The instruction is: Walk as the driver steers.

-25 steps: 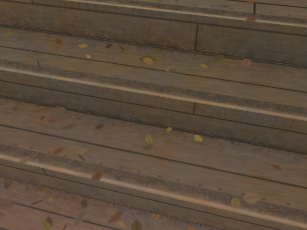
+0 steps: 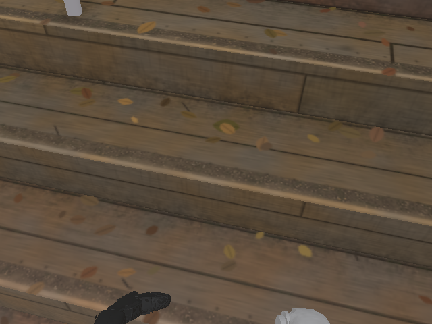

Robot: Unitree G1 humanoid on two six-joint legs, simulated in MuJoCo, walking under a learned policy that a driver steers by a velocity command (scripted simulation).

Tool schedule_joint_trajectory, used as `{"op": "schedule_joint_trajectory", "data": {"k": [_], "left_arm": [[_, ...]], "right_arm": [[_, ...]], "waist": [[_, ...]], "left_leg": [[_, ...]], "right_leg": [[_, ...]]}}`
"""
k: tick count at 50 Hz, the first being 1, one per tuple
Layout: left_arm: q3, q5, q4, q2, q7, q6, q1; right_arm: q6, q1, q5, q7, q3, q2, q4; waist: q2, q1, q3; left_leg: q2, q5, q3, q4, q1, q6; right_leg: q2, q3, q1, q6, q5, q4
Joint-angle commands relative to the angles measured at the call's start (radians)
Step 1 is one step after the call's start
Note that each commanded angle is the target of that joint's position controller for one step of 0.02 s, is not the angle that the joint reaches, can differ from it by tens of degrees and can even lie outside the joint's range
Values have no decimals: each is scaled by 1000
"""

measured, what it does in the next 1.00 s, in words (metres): climbs: right foot 0.16 m higher, then left foot 0.17 m higher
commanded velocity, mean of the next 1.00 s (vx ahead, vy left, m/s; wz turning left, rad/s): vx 0.31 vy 0.00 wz -0.19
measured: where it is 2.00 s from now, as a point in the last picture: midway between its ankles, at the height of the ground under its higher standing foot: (317, 79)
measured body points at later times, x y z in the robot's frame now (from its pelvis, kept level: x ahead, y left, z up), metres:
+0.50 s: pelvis +0.23 +0.02 +0.15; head +0.25 +0.01 +0.60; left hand +0.09 +0.19 +0.02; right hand +0.47 -0.13 +0.07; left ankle +0.36 +0.13 -0.28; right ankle +0.13 -0.06 -0.58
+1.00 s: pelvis +0.43 +0.07 +0.31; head +0.43 +0.06 +0.76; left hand +0.59 +0.26 +0.17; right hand +0.38 -0.13 +0.14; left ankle +0.46 +0.15 -0.42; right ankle +0.43 -0.08 -0.16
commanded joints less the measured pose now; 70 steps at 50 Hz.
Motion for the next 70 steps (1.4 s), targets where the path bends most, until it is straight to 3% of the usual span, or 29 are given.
{"op": "schedule_joint_trajectory", "data": {"k": [1,4,5,6,7,8,9,10,12,15,16,19,21,22,24,25,26,28,32,33,34,35,36,39,41,49,63,66,70], "left_arm": [[-31,-35,-51,-2,68,-6,-13],[21,-29,44,110,76,-12,319],[35,25,83,188,10,38,427],[77,22,197,332,5,43,587],[80,84,181,289,-13,69,648],[68,76,239,221,-31,53,513],[48,65,292,122,-50,19,399],[89,-19,320,129,9,-39,309],[49,-6,406,3,31,-107,298],[61,-4,433,47,18,-136,329],[31,128,359,31,-39,-105,293],[11,117,473,8,-32,-76,615],[1,127,539,19,-31,-74,729],[51,-30,447,138,22,-119,579],[35,-47,460,112,66,-130,570],[40,-41,469,106,82,-121,597],[-5,78,520,41,-27,-97,723],[23,48,461,101,-78,-99,621],[88,-4,401,266,-83,-144,547],[68,40,368,168,-80,-150,661],[71,27,316,148,-81,-131,566],[92,-13,316,120,-89,-100,463],[130,-36,328,162,-76,-88,453],[87,26,372,39,-45,-63,410],[75,15,384,-2,-47,-32,386],[83,9,358,99,-83,-38,149],[18,0,138,46,-42,31,-239],[8,21,100,32,-86,80,-372],[41,-16,170,95,-75,1,-37]], "right_arm": [[-58,-63,76,-69,-32,-175,-59],[-66,-37,60,-49,-68,-250,-92],[-32,-176,-142,123,-91,-354,-84],[-15,-68,-178,189,-79,-198,-147],[20,-31,-82,197,-88,-198,-55],[10,-123,-11,165,-93,-144,-90],[2,-199,-3,113,-80,-109,-136],[-37,-262,-50,24,-54,-14,-329],[1,-309,-19,-20,-20,59,-354],[36,-332,-18,-20,-7,58,-387],[40,-409,36,45,-22,-67,-369],[22,-507,-21,66,-5,-21,-373],[20,-618,-9,39,22,-7,-418],[20,-660,-6,-15,31,96,-493],[33,-747,-6,-46,45,51,-563],[47,-762,-14,-46,36,26,-586],[110,-972,-34,30,63,16,-610],[129,-903,-76,64,39,-21,-546],[68,-657,-2,18,8,-98,-412],[59,-576,30,-5,22,-105,-396],[80,-282,-45,-29,-5,-157,-377],[61,-170,-77,-28,-51,-239,-316],[8,-263,-63,-29,-71,-299,-285],[-37,-518,8,11,-7,-21,-183],[-40,-590,-4,-1,15,67,-176],[-39,-241,-80,24,0,-34,-74],[-54,30,-162,51,46,43,95],[-51,-26,-67,82,25,-49,48],[-90,-65,-55,64,-19,-196,-18]], "waist": [[39,77,37],[174,216,-221],[120,307,-177],[-256,207,-265],[-227,305,-154],[-79,186,102],[6,97,109],[38,-40,-13],[69,-94,107],[62,-93,178],[-128,-26,41],[-122,38,17],[-134,66,70],[-29,10,216],[23,9,249],[-33,36,238],[-214,103,-90],[-180,40,-46],[-223,-70,-163],[8,-25,-430],[192,-169,-555],[290,-204,-486],[152,-135,-304],[-90,59,-69],[-51,116,-48],[77,20,15],[-9,-49,44],[40,-35,80],[201,107,-38]], "left_leg": [[155,923,3,-242,-251,130],[284,1796,-9,292,131,159],[328,1830,-159,527,-156,307],[96,878,-180,858,-555,262],[-75,353,-425,1482,-766,223],[-97,378,-475,1761,-1024,234],[-103,373,-456,1830,-1081,254],[-68,203,-259,1780,-879,133],[-20,105,-234,1763,-931,83],[13,163,-165,1653,-986,58],[-11,272,-137,1679,-985,181],[18,120,-122,1936,-1369,221],[42,29,-166,1949,-1633,220],[57,-146,-14,1879,-1434,68],[107,-158,35,1607,-1257,-6],[121,-135,38,1530,-1220,-11],[122,-127,-22,1330,-1182,113],[57,-262,116,1173,-945,132],[-45,1,67,748,-393,123],[118,427,-253,775,74,279],[302,502,-620,459,307,372],[426,310,-912,218,128,431],[402,87,-831,175,-73,330],[290,-174,-379,201,-342,194],[238,-120,-222,139,-398,154],[295,-172,-58,-19,-152,203],[344,45,181,-189,188,162],[345,253,309,-257,-24,186],[367,1232,351,97,205,157]], "right_leg": [[30,-196,585,52,-133,-342],[126,-113,817,-24,-367,-605],[98,225,950,-62,-39,-923],[-120,703,1255,-239,-56,-1219],[-260,1142,1114,-298,-511,-1490],[-273,1079,942,-198,-638,-1481],[-248,926,863,-177,-563,-1445],[-224,583,907,-25,-403,-1435],[-141,309,765,38,-214,-1407],[-106,198,684,41,-161,-1456],[-32,102,679,31,32,-1483],[-135,232,1080,-43,274,-1448],[-220,304,1313,-65,355,-1453],[-231,268,1102,-38,202,-1566],[-172,220,980,-1,175,-1648],[-178,227,1032,-13,283,-1676],[-247,239,1092,-41,346,-1677],[-188,124,1038,-51,710,-1654],[-227,107,1194,7,1625,-1385],[-137,146,823,78,1372,-1164],[8,188,647,103,548,-902],[93,321,540,126,109,-257],[61,402,439,131,173,7],[-32,312,297,31,211,96],[-46,316,290,-19,175,25],[-46,198,-75,-64,183,346],[-189,102,-326,-151,230,-13],[-126,-68,120,-62,-140,-297],[89,-71,531,-41,-62,-633]]}}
